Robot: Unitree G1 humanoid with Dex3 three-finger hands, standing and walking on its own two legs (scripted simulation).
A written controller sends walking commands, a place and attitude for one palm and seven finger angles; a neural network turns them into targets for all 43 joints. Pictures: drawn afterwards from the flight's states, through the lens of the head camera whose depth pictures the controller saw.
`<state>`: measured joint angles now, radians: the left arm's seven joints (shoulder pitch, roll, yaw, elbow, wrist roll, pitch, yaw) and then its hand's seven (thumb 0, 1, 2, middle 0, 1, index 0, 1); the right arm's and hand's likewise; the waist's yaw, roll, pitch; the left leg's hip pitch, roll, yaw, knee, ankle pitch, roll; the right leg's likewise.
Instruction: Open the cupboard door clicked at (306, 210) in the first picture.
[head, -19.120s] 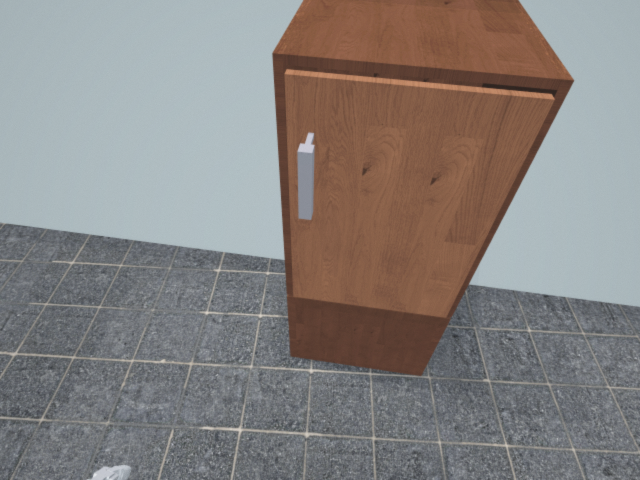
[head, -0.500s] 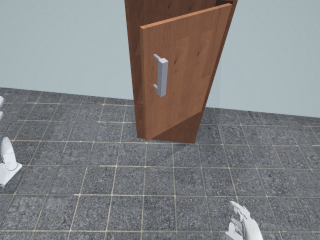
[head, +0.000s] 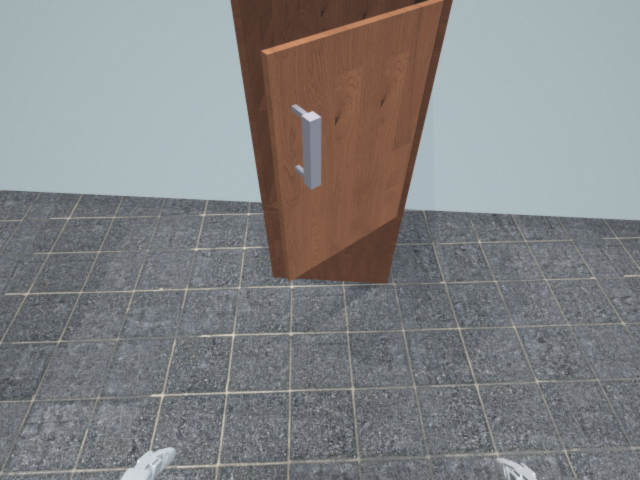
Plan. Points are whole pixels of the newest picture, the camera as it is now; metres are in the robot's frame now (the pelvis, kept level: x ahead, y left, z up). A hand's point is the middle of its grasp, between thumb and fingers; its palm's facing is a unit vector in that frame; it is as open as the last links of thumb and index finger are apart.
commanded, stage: let the arm hang, fingers relaxed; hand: left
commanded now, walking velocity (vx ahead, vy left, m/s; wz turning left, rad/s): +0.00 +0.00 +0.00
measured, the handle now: (305, 147) +0.65 +0.05 +0.05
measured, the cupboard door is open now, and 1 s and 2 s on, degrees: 41 41 41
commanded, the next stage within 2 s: look to check the result in 0.86 s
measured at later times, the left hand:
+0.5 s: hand out of the picture -0.01 +0.18 -0.16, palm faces +0.04 -0.97 -0.25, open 7.3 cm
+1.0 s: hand out of the picture +0.00 +0.14 -0.16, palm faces +0.05 -0.98 -0.18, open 7.3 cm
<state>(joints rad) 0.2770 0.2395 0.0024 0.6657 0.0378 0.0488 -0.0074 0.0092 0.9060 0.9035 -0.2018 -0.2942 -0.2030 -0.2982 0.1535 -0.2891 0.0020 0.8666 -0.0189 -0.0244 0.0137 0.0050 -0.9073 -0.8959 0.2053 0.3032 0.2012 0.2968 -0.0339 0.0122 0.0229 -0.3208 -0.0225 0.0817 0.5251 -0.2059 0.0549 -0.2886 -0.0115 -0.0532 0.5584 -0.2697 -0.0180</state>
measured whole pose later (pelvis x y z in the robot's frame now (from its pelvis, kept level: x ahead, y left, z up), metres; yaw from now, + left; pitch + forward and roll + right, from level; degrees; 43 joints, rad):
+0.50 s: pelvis +0.01 -0.02 +0.01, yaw +1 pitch -2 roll +0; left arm 0.30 0.18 0.00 1.15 0.01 0.00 0.03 0.00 0.91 0.90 -0.20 -0.29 -0.20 -0.30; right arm 0.28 -0.14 0.02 1.13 -0.02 0.02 -0.02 0.00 -0.91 -0.90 0.20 0.30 0.20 0.30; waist -0.01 0.04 0.04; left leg -0.22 -0.01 0.05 0.40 -0.16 0.03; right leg -0.17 0.01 -0.08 0.42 -0.22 -0.04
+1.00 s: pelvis +0.02 -0.02 +0.01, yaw +1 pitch -2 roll +0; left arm 0.29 0.13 0.01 1.16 0.01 -0.01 0.03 0.00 0.91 0.90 -0.20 -0.29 -0.20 -0.30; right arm 0.29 -0.12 0.01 1.16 -0.01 0.00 -0.03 0.00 -0.91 -0.90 0.20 0.30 0.20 0.30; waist -0.01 0.00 0.05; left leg -0.19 -0.01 0.05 0.39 -0.17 0.02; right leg -0.14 0.02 -0.08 0.39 -0.23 -0.04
